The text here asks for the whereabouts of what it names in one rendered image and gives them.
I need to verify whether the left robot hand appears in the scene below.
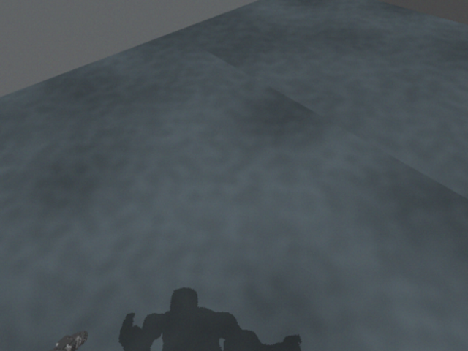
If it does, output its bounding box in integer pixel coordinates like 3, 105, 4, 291
49, 331, 88, 351

